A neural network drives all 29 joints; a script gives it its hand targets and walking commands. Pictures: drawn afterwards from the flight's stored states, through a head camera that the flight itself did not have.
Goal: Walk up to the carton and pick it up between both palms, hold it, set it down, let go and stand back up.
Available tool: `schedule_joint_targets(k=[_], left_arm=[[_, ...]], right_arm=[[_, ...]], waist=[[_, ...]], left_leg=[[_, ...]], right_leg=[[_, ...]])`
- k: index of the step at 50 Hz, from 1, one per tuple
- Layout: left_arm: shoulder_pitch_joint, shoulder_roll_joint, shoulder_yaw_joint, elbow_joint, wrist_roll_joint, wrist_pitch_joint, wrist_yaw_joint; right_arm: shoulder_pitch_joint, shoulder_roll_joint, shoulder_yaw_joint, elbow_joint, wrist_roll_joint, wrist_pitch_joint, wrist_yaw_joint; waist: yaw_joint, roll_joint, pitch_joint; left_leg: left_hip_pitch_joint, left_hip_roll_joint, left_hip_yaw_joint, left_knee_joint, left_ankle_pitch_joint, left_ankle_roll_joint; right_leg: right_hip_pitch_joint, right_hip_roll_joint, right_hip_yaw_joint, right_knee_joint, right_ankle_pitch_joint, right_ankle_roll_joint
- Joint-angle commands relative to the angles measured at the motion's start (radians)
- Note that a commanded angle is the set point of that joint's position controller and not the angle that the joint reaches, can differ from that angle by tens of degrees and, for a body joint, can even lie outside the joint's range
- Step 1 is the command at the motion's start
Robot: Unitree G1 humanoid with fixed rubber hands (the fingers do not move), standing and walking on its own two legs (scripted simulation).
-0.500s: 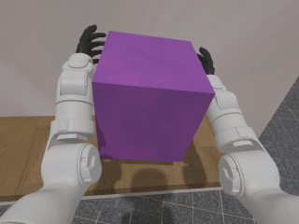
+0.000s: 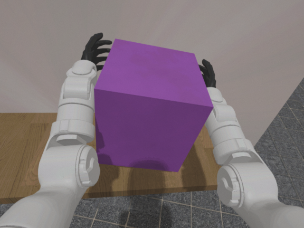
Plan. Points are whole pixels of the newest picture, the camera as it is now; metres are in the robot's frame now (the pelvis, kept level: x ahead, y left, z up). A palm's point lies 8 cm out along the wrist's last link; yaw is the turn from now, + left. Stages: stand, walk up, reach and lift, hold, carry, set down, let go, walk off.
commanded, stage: set down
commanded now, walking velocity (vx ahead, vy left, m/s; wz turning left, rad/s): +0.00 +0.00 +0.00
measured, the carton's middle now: (147, 106) +0.36 -0.01 +0.18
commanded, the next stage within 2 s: none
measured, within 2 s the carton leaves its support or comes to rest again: neither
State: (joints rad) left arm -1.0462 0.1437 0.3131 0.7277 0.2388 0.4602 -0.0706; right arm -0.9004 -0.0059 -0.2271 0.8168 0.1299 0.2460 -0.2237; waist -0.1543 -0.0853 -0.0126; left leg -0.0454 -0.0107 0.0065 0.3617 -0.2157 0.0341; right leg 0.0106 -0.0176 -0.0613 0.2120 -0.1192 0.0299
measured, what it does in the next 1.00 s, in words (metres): stands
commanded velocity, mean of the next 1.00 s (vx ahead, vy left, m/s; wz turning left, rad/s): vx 0.00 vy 0.00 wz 0.00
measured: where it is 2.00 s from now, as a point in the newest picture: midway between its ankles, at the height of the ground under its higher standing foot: outside the picture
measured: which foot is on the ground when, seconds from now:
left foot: down 0.00-1.00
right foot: down 0.00-1.00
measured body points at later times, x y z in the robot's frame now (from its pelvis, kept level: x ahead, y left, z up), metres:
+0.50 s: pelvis +0.01 +0.01 +0.00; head -0.02 +0.06 +0.45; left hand +0.47 +0.12 +0.22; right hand +0.39 -0.17 +0.18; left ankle +0.00 +0.09 -0.75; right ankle +0.00 -0.14 -0.75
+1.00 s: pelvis +0.01 +0.01 +0.00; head +0.01 +0.06 +0.45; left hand +0.48 +0.11 +0.19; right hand +0.39 -0.18 +0.15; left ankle +0.00 +0.09 -0.75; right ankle +0.00 -0.14 -0.75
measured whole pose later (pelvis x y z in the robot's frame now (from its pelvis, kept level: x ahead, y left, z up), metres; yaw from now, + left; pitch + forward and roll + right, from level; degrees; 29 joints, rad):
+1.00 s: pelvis +0.01 +0.01 +0.00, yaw -1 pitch -1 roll -2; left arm -1.00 0.15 0.28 0.87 0.19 0.30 -0.11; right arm -0.74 0.08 -0.28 0.72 0.04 0.19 -0.25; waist -0.17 -0.07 -0.02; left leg -0.12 -0.02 0.03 0.37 -0.23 0.05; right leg -0.06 -0.03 -0.04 0.20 -0.11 0.05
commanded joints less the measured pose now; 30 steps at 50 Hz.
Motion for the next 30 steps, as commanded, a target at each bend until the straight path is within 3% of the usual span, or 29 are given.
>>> schedule_joint_targets(k=[1, 9, 22, 30], left_arm=[[-0.531, -0.654, -0.303, -0.047, -0.095, -0.030, -0.148], [-0.503, -0.650, -0.312, -0.041, -0.096, -0.044, -0.161], [-0.495, -0.659, -0.328, -0.009, -0.097, -0.081, -0.171], [-0.489, -0.663, -0.337, 0.030, -0.111, -0.114, -0.165]], right_arm=[[-0.889, 0.535, 0.347, -0.382, 0.060, -0.112, 0.079], [-0.828, 0.553, 0.372, -0.406, 0.056, -0.104, 0.068], [-0.767, 0.536, 0.323, -0.380, 0.021, -0.129, 0.074], [-0.760, 0.544, 0.318, -0.392, -0.006, -0.149, 0.075]], waist=[[-0.002, 0.128, -0.473], [-0.014, 0.112, -0.453], [-0.033, 0.175, -0.442], [-0.031, 0.177, -0.472]], left_leg=[[0.120, -0.039, 0.018, -0.003, 0.395, -0.083], [0.108, -0.040, 0.018, -0.009, 0.381, -0.077], [0.171, -0.019, 0.011, 0.005, 0.437, -0.115], [0.175, -0.012, 0.008, 0.013, 0.441, -0.119]], right_leg=[[0.162, 0.070, -0.023, 0.047, 0.347, 0.004], [0.168, 0.070, -0.017, 0.050, 0.380, 0.010], [0.073, 0.076, -0.033, 0.033, 0.304, -0.008], [0.047, 0.075, -0.031, 0.033, 0.299, -0.012]])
